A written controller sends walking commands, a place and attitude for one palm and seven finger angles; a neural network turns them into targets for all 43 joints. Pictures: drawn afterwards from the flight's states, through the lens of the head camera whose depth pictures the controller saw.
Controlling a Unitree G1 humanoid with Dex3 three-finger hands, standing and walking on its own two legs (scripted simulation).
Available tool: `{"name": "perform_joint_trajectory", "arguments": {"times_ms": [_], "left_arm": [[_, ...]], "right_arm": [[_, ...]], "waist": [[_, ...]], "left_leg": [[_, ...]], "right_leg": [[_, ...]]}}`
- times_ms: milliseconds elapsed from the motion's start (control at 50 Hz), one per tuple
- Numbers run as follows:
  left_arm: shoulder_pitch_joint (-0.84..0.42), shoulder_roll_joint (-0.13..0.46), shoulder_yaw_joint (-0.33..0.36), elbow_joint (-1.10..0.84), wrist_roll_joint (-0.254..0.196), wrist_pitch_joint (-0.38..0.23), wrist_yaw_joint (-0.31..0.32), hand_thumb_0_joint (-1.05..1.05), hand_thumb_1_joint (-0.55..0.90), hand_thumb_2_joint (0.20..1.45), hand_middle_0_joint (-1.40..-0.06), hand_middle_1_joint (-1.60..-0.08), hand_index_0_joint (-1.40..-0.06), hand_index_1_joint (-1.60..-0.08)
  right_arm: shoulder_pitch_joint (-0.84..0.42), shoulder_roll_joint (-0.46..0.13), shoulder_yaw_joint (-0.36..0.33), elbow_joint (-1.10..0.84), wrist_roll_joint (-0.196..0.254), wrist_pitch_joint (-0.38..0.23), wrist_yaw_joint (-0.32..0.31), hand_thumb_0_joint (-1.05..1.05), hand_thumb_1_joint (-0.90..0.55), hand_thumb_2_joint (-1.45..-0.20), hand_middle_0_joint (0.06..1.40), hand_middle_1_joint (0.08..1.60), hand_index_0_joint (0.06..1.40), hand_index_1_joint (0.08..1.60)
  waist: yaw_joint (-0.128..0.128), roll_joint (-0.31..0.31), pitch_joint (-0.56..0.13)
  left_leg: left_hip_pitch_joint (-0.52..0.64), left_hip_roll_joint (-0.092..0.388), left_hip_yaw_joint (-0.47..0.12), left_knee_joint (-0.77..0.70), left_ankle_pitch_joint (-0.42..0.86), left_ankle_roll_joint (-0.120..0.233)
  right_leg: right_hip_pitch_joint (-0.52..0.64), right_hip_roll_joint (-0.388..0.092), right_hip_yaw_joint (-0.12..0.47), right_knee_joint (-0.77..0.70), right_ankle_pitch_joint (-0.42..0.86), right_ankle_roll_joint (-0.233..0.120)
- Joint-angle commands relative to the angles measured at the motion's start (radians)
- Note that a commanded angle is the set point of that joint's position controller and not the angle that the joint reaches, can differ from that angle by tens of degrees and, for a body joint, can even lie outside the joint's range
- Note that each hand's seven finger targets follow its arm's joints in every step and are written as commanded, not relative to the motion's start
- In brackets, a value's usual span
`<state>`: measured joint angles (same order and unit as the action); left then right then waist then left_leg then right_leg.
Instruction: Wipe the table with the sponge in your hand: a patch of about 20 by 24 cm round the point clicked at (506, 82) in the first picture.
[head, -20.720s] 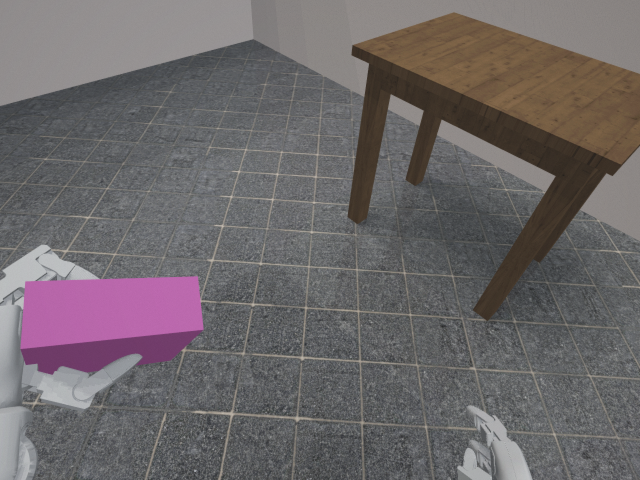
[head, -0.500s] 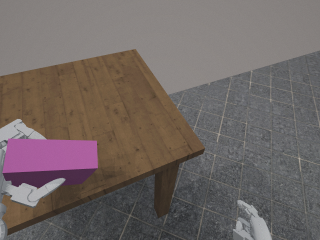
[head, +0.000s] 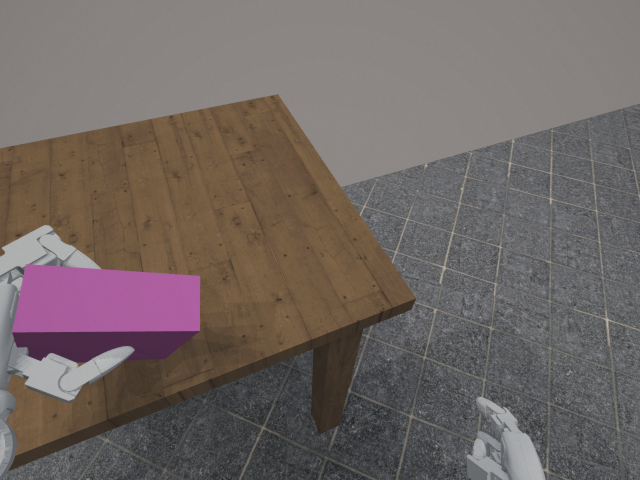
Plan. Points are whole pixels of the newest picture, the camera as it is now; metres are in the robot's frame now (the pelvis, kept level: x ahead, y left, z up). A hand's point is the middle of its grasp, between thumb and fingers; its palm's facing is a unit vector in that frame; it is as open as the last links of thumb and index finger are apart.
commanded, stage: come to a stop and stand still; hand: left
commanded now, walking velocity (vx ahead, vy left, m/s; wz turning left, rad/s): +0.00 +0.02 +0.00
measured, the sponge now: (135, 321) +0.24 +0.20 +0.14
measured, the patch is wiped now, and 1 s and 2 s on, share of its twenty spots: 0.00 0.00 0.00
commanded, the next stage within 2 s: look again from close up in 1.04 s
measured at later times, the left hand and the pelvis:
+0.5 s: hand out of the picture +0.20 +0.32 +0.16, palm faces +0.44 -0.82 -0.38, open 9.6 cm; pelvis -0.01 +0.04 +0.00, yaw +2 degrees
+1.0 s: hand out of the picture +0.19 +0.36 +0.16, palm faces +0.37 -0.85 -0.38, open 9.6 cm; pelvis -0.03 +0.10 +0.00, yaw +2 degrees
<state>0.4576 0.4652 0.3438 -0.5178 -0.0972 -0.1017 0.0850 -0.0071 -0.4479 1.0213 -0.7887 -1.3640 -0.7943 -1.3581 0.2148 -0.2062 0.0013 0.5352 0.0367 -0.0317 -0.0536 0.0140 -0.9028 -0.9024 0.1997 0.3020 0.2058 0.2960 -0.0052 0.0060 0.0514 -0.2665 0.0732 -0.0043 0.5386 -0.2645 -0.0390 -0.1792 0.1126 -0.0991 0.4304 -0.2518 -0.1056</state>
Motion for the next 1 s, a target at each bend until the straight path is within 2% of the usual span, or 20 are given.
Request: {"name": "perform_joint_trajectory", "arguments": {"times_ms": [0, 20, 60, 140, 180, 240, 260, 280, 360, 380, 460, 540, 640, 740, 760, 780, 860, 880, 960, 980], "left_arm": [[-0.403, 0.321, 0.332, -0.027, 0.001, -0.131, 0.027, 0.000, 0.100, 1.300, -1.200, -1.600, -1.200, -1.600], [-0.349, 0.316, 0.307, 0.035, -0.004, -0.124, 0.028, 0.000, 0.100, 1.300, -1.200, -1.600, -1.200, -1.600], [-0.224, 0.261, 0.254, 0.061, -0.007, -0.143, 0.011, 0.000, 0.100, 1.300, -1.200, -1.600, -1.200, -1.600], [0.000, 0.108, 0.112, -0.005, -0.037, -0.203, 0.020, 0.000, 0.100, 1.300, -1.200, -1.600, -1.200, -1.600], [0.004, 0.107, 0.108, -0.038, -0.034, -0.225, 0.034, 0.000, 0.100, 1.300, -1.200, -1.600, -1.200, -1.600], [-0.090, 0.215, 0.196, -0.102, -0.026, -0.264, 0.057, 0.000, 0.100, 1.300, -1.200, -1.600, -1.200, -1.600], [-0.152, 0.308, 0.257, -0.122, -0.017, -0.267, 0.068, 0.000, 0.100, 1.300, -1.200, -1.600, -1.200, -1.600], [-0.168, 0.246, 0.217, -0.114, -0.017, -0.267, 0.065, 0.000, 0.100, 1.300, -1.200, -1.600, -1.200, -1.600], [-0.224, 0.278, 0.208, -0.136, -0.013, -0.249, 0.082, 0.000, 0.100, 1.300, -1.200, -1.600, -1.200, -1.600], [-0.225, 0.223, 0.164, -0.139, -0.013, -0.248, 0.081, 0.000, 0.100, 1.300, -1.200, -1.600, -1.200, -1.600], [-0.179, 0.162, 0.098, -0.152, -0.005, -0.237, 0.082, 0.000, 0.100, 1.300, -1.200, -1.600, -1.200, -1.600], [-0.159, 0.114, 0.085, -0.120, 0.002, -0.217, 0.079, 0.000, 0.100, 1.300, -1.200, -1.600, -1.200, -1.600], [-0.165, 0.117, 0.103, -0.048, 0.000, -0.200, 0.066, 0.000, 0.100, 1.300, -1.200, -1.600, -1.200, -1.600], [-0.206, 0.127, 0.095, -0.126, 0.006, -0.209, 0.057, 0.000, 0.100, 1.300, -1.200, -1.600, -1.200, -1.600], [-0.208, 0.151, 0.111, -0.140, 0.006, -0.209, 0.059, 0.000, 0.100, 1.300, -1.200, -1.600, -1.200, -1.600], [-0.205, 0.115, 0.080, -0.162, 0.010, -0.214, 0.055, 0.000, 0.100, 1.300, -1.200, -1.600, -1.200, -1.600], [-0.166, 0.166, 0.125, -0.219, 0.011, -0.215, 0.062, 0.000, 0.100, 1.300, -1.200, -1.600, -1.200, -1.600], [-0.153, 0.131, 0.101, -0.220, 0.011, -0.217, 0.059, 0.000, 0.100, 1.300, -1.200, -1.600, -1.200, -1.600], [-0.096, 0.178, 0.159, -0.198, 0.004, -0.212, 0.063, 0.000, 0.100, 1.300, -1.200, -1.600, -1.200, -1.600], [-0.084, 0.144, 0.135, -0.195, 0.000, -0.213, 0.057, 0.000, 0.100, 1.300, -1.200, -1.600, -1.200, -1.600]], "right_arm": [[-0.029, -0.119, -0.033, -0.111, -0.016, -0.113, -0.005, 0.000, -0.900, -0.900, 0.200, 0.300, 0.200, 0.300], [-0.034, -0.169, -0.041, -0.118, -0.029, -0.120, 0.004, 0.000, -0.900, -0.900, 0.200, 0.300, 0.200, 0.300], [-0.001, -0.170, -0.042, -0.108, -0.027, -0.147, 0.028, 0.000, -0.900, -0.900, 0.200, 0.300, 0.200, 0.300], [0.003, -0.164, -0.038, -0.127, -0.002, -0.199, 0.089, 0.000, -0.900, -0.900, 0.200, 0.300, 0.200, 0.300], [-0.002, -0.161, -0.033, -0.119, 0.000, -0.215, 0.093, 0.000, -0.900, -0.900, 0.200, 0.300, 0.200, 0.300], [-0.034, -0.175, -0.034, -0.113, -0.007, -0.237, 0.077, 0.000, -0.900, -0.900, 0.200, 0.300, 0.200, 0.300], [-0.042, -0.187, -0.034, -0.096, -0.010, -0.233, 0.068, 0.000, -0.900, -0.900, 0.200, 0.300, 0.200, 0.300], [-0.043, -0.164, -0.033, -0.089, -0.012, -0.230, 0.059, 0.000, -0.900, -0.900, 0.200, 0.300, 0.200, 0.300], [-0.048, -0.183, -0.036, -0.062, -0.017, -0.227, 0.054, 0.000, -0.900, -0.900, 0.200, 0.300, 0.200, 0.300], [-0.039, -0.173, -0.035, -0.055, -0.018, -0.225, 0.055, 0.000, -0.900, -0.900, 0.200, 0.300, 0.200, 0.300], [-0.061, -0.184, -0.038, -0.048, -0.013, -0.230, 0.068, 0.000, -0.900, -0.900, 0.200, 0.300, 0.200, 0.300], [-0.071, -0.180, -0.047, -0.059, -0.013, -0.204, 0.069, 0.000, -0.900, -0.900, 0.200, 0.300, 0.200, 0.300], [-0.100, -0.166, -0.045, -0.078, -0.012, -0.162, 0.059, 0.000, -0.900, -0.900, 0.200, 0.300, 0.200, 0.300], [-0.116, -0.157, -0.044, -0.097, -0.017, -0.153, 0.060, 0.000, -0.900, -0.900, 0.200, 0.300, 0.200, 0.300], [-0.136, -0.166, -0.041, -0.097, -0.015, -0.156, 0.061, 0.000, -0.900, -0.900, 0.200, 0.300, 0.200, 0.300], [-0.121, -0.149, -0.039, -0.100, -0.018, -0.159, 0.061, 0.000, -0.900, -0.900, 0.200, 0.300, 0.200, 0.300], [-0.126, -0.163, -0.043, -0.097, -0.020, -0.173, 0.069, 0.000, -0.900, -0.900, 0.200, 0.300, 0.200, 0.300], [-0.112, -0.147, -0.043, -0.095, -0.021, -0.174, 0.069, 0.000, -0.900, -0.900, 0.200, 0.300, 0.200, 0.300], [-0.113, -0.160, -0.051, -0.085, -0.018, -0.176, 0.066, 0.000, -0.900, -0.900, 0.200, 0.300, 0.200, 0.300], [-0.102, -0.147, -0.048, -0.085, -0.022, -0.172, 0.064, 0.000, -0.900, -0.900, 0.200, 0.300, 0.200, 0.300]], "waist": [[0.014, 0.024, -0.102], [0.034, 0.040, -0.109], [0.041, 0.081, -0.205], [0.086, -0.028, -0.212], [0.082, -0.036, -0.208], [0.074, -0.094, -0.188], [0.065, -0.072, -0.195], [0.057, -0.068, -0.202], [0.045, 0.063, -0.207], [0.044, 0.080, -0.216], [0.043, 0.141, -0.211], [0.043, 0.040, -0.164], [0.038, 0.011, -0.120], [0.039, 0.086, -0.149], [0.036, 0.140, -0.160], [0.039, 0.137, -0.158], [0.040, 0.157, -0.211], [0.040, 0.136, -0.210], [0.039, 0.119, -0.232], [0.040, 0.099, -0.229]], "left_leg": [[0.037, 0.042, -0.021, -0.044, 0.138, 0.064], [0.034, 0.018, 0.008, -0.010, 0.125, 0.066], [0.038, -0.012, 0.025, 0.017, 0.123, 0.072], [-0.047, -0.047, 0.026, 0.031, 0.207, 0.080], [-0.010, -0.043, 0.008, -0.003, 0.236, 0.081], [-0.010, -0.056, -0.019, -0.008, 0.202, 0.071], [0.011, -0.059, -0.028, -0.009, 0.176, 0.071], [0.003, -0.058, -0.033, -0.014, 0.169, 0.069], [0.038, -0.060, -0.065, -0.016, 0.135, 0.068], [0.037, -0.055, -0.071, -0.027, 0.151, 0.067], [0.078, -0.036, -0.102, -0.074, 0.175, 0.070], [0.034, -0.012, -0.127, -0.132, 0.184, 0.056], [0.001, 0.018, -0.167, -0.209, 0.093, 0.040], [0.004, 0.035, -0.203, -0.244, 0.047, 0.026], [0.004, 0.040, -0.216, -0.261, 0.009, 0.027], [0.004, 0.042, -0.222, -0.263, 0.013, 0.020], [0.014, 0.039, -0.226, -0.244, 0.057, 0.016], [0.025, 0.040, -0.223, -0.240, 0.080, 0.009], [0.061, 0.038, -0.210, -0.210, 0.217, -0.001], [0.064, 0.040, -0.203, -0.204, 0.254, -0.005]], "right_leg": [[-0.094, -0.126, 0.148, -0.064, 0.032, 0.101], [-0.085, -0.153, 0.191, -0.072, 0.120, 0.099], [-0.033, -0.185, 0.217, -0.044, 0.223, 0.097], [0.098, -0.236, 0.199, -0.016, 0.506, 0.148], [0.069, -0.221, 0.168, -0.001, 0.491, 0.142], [0.032, -0.224, 0.191, -0.025, 0.405, 0.124], [0.004, -0.222, 0.203, -0.027, 0.336, 0.107], [0.027, -0.231, 0.197, -0.030, 0.301, 0.087], [-0.014, -0.236, 0.226, -0.050, 0.178, 0.054], [0.010, -0.234, 0.197, -0.041, 0.183, 0.054], [-0.017, -0.202, 0.161, -0.008, 0.170, 0.057], [0.002, -0.191, 0.113, -0.010, 0.164, 0.075], [-0.018, -0.175, 0.093, -0.017, 0.080, 0.087], [-0.004, -0.170, 0.091, 0.006, 0.059, 0.089], [-0.002, -0.161, 0.097, 0.027, 0.042, 0.092], [-0.002, -0.166, 0.091, 0.025, 0.050, 0.090], [0.029, -0.166, 0.093, 0.045, 0.059, 0.090], [0.019, -0.172, 0.088, 0.038, 0.060, 0.088], [0.012, -0.176, 0.087, 0.043, 0.075, 0.088], [0.009, -0.182, 0.079, 0.032, 0.077, 0.088]]}}
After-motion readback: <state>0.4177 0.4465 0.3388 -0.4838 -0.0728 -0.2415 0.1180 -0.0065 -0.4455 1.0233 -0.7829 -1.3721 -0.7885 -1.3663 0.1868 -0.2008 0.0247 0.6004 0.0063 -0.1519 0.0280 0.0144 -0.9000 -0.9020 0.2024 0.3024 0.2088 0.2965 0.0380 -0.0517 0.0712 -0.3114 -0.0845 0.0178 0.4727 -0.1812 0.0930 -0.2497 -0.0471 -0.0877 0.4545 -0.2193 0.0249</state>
